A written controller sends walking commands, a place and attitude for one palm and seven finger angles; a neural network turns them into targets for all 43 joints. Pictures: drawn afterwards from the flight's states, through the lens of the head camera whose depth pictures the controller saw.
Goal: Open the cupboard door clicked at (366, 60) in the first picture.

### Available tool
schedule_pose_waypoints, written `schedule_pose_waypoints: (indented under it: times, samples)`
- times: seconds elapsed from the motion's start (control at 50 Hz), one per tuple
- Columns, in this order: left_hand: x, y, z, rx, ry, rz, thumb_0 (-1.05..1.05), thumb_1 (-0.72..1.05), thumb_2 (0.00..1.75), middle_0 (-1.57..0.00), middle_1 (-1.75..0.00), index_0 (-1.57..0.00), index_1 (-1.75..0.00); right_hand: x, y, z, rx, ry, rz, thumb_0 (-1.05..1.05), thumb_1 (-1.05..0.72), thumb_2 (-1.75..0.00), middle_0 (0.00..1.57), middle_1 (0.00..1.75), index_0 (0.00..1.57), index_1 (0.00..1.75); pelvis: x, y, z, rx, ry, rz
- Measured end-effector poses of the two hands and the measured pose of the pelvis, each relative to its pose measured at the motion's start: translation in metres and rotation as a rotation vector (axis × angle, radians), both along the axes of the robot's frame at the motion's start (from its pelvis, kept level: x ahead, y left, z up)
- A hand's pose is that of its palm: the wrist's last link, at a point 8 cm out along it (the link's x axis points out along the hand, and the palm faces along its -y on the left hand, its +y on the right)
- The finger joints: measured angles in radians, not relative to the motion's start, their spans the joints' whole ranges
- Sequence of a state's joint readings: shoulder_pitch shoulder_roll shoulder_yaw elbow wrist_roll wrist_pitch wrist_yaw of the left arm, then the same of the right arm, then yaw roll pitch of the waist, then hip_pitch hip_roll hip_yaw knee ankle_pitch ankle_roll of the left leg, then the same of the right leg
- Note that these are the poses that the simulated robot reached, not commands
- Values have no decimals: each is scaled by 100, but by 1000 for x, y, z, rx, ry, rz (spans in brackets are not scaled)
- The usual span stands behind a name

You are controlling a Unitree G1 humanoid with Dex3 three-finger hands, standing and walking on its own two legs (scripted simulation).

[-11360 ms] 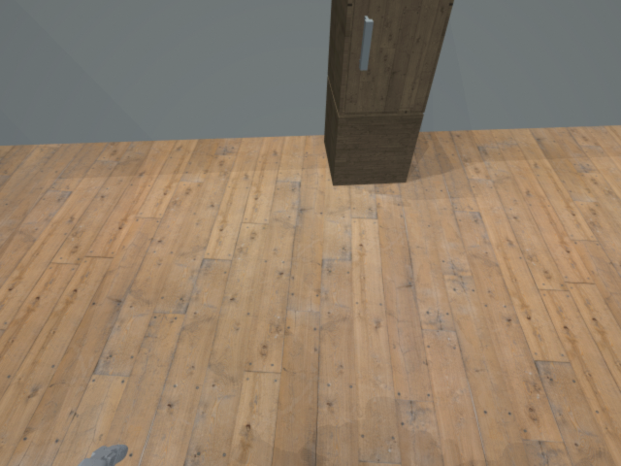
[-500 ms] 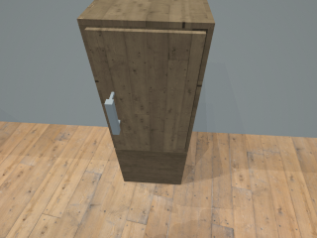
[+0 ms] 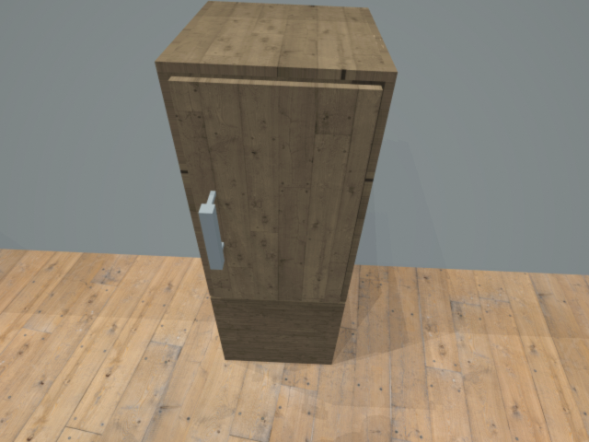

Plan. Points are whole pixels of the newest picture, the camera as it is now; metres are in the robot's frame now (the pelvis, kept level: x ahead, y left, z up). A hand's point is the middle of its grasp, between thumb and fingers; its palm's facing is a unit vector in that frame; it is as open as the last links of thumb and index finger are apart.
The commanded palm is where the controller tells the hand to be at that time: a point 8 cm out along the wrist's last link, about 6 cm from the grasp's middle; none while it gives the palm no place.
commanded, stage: look again from close up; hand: left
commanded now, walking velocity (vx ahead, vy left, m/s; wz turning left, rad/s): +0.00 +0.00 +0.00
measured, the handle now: (214, 230) +0.53 +0.20 -0.06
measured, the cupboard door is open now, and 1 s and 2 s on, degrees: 0 0 0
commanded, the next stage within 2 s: raise the hand with hooked fingers in 0.08 s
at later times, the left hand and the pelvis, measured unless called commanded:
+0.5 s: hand (146, 421) +0.16 +0.20 -0.02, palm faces +0.00 -1.00 +0.01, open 8.1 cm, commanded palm +0.10 +0.26 -0.06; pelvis -0.09 +0.03 -0.07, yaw +1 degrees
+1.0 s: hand (135, 420) +0.17 +0.23 -0.07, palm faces +0.01 -1.00 +0.00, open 11.0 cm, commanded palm +0.14 +0.29 -0.05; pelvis -0.06 +0.01 -0.10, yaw +3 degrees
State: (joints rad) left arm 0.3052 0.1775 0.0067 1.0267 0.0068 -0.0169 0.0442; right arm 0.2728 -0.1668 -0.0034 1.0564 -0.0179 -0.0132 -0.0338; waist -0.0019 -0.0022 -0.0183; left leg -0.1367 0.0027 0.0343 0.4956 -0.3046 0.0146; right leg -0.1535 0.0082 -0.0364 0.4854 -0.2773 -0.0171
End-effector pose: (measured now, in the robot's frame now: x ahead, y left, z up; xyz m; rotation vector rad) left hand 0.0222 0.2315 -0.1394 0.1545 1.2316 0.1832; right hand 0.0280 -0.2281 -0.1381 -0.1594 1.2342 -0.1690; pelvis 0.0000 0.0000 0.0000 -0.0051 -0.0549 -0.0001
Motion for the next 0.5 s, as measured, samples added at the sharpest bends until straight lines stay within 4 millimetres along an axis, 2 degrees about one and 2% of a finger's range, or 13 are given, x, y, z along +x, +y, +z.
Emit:
schedule_pose_waypoints:
  times: [0.1, 0.2, 0.22, 0.28, 0.34, 0.38, 0.44, 0.5]
  samples:
    - [-5, 11, 2, 0, -3, -13, 1, 92, 90, -20, -30, -19, -30, -15, 8, 2, 1, 18, 2, 1, -91, -90, 20, 30, 19, 30, -11, 9, 2, -2, -8, -3]
    - [-22, 17, 0, -6, 20, -22, 0, 91, 90, -20, -30, -19, -30, -35, 17, 2, 4, 50, 0, 1, -91, -90, 20, 30, 19, 30, -24, 19, 3, -8, -9, -7]
    - [-17, 20, 5, -25, -25, 37, 1, 91, 90, -20, -30, -20, -30, -37, 19, 4, 1, 26, -4, 1, -91, -90, 20, 30, 20, 30, -28, 21, 2, -8, -9, -4]
    - [25, 32, 53, 3, -410, 85, 2, 90, 90, -20, -31, -20, -30, -26, 21, 14, -37, -159, 16, 1, -91, -90, 20, 30, 20, 30, -39, 25, -2, 8, -6, 1]
    - [70, 37, 106, 10, -756, 73, 2, 87, 88, -20, -33, -20, -32, -3, 21, 22, -45, -340, 55, 1, -91, -90, 20, 30, 20, 30, -51, 31, -9, 4, 14, 30]
    - [96, 38, 130, 4, -964, 25, 2, 84, 87, -20, -34, -20, -34, 15, 20, 25, -50, -445, 88, 1, -91, -90, 20, 30, 20, 30, -62, 32, -17, -1, 53, 47]
    - [119, 33, 140, -63, -1227, -61, 1, 79, 85, -20, -38, -20, -37, 41, 17, 30, -71, -578, 152, 1, -90, -90, 20, 30, 20, 30, -77, 29, -39, -4, 135, 40]
    - [116, 22, 117, -152, -1351, -186, 1, 73, 82, -21, -42, -20, -41, 63, 13, 31, -98, -683, 224, 1, -90, -90, 20, 30, 20, 30, -89, 26, -67, -6, 189, 24]
